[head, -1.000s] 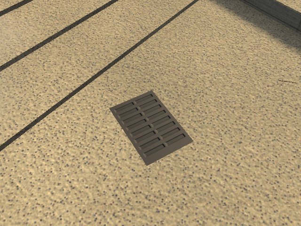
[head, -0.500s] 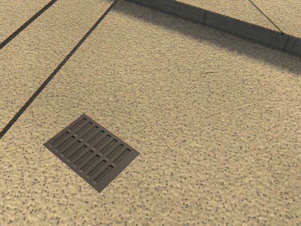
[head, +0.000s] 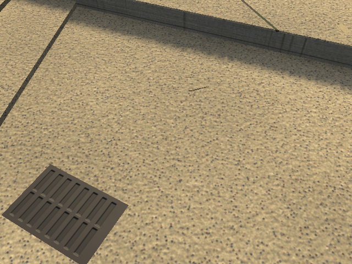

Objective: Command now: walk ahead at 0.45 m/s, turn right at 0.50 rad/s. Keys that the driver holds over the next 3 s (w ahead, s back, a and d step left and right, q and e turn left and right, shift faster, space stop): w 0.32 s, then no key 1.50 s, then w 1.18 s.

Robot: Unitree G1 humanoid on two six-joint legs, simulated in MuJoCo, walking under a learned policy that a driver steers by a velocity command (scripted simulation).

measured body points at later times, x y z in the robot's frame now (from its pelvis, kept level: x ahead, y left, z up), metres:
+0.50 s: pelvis +0.27 +0.02 -0.04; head +0.31 +0.01 +0.41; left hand +0.51 +0.21 -0.14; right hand +0.17 -0.22 -0.18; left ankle +0.11 +0.13 -0.76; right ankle +0.40 -0.06 -0.76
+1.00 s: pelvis +0.34 +0.00 -0.02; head +0.34 +0.01 +0.43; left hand +0.43 +0.24 -0.17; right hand +0.34 -0.23 -0.18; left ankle +0.33 +0.12 -0.76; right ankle +0.40 -0.06 -0.76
